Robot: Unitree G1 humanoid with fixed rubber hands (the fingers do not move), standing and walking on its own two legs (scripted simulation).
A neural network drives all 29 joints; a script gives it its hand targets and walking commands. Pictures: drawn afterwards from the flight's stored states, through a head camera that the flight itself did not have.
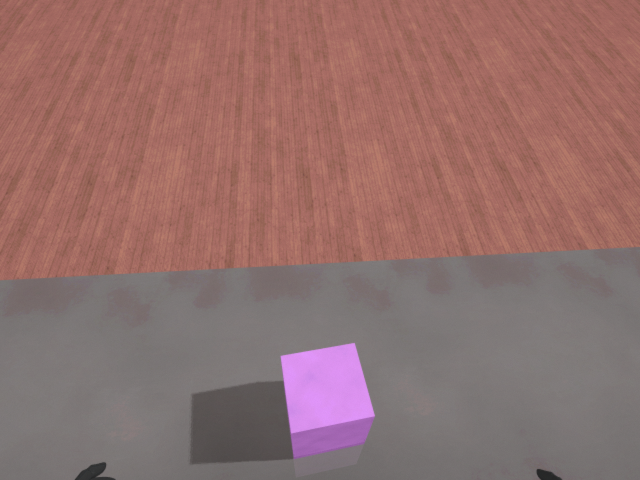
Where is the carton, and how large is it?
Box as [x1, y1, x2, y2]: [281, 343, 374, 458]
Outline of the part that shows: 354,343 281,356 284,389 294,458 361,444 364,442 374,414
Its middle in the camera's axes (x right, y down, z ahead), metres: +0.01 +0.47 +1.10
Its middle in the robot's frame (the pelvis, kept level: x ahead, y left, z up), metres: +0.45 -0.02 -0.66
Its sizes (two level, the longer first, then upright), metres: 0.210 0.200 0.250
